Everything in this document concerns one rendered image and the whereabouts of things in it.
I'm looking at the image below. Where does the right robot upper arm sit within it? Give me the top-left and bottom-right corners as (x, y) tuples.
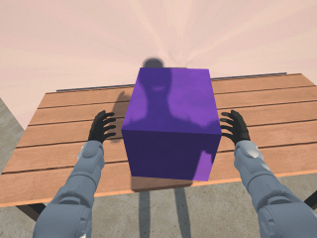
(258, 202), (317, 238)

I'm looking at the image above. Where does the left robot forearm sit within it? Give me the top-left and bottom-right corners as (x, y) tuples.
(32, 140), (105, 238)

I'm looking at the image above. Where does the left robot upper arm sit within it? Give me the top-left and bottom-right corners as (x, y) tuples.
(34, 203), (92, 238)

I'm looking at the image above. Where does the right robot hand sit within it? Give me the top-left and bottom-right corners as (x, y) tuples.
(219, 109), (251, 147)

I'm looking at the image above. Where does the left robot hand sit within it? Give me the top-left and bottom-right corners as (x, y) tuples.
(87, 110), (116, 145)

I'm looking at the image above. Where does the table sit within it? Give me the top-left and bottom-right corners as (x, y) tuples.
(0, 73), (317, 222)

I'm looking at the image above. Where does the carton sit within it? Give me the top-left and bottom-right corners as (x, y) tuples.
(121, 67), (222, 181)

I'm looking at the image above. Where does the right robot forearm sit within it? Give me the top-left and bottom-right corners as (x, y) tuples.
(234, 140), (317, 216)

